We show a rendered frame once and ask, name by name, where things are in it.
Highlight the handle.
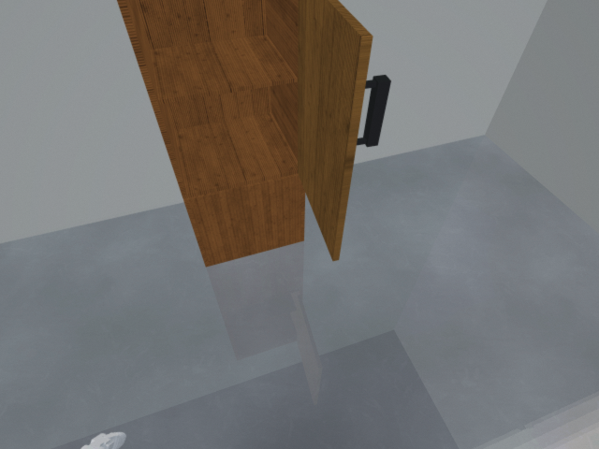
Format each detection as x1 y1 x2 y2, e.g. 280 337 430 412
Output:
357 75 391 147

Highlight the cupboard door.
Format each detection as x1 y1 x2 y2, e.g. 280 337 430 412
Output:
298 0 373 261

